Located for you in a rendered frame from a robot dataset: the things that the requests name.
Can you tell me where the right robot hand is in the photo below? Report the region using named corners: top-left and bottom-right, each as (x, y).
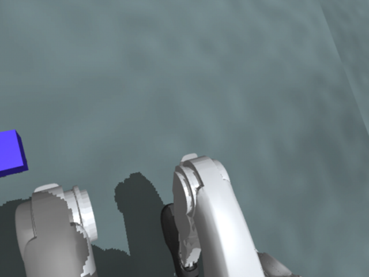
top-left (256, 250), bottom-right (294, 277)

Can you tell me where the right robot foot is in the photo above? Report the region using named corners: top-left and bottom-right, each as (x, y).
top-left (161, 203), bottom-right (199, 277)

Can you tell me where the carton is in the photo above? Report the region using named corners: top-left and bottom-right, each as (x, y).
top-left (0, 130), bottom-right (28, 177)

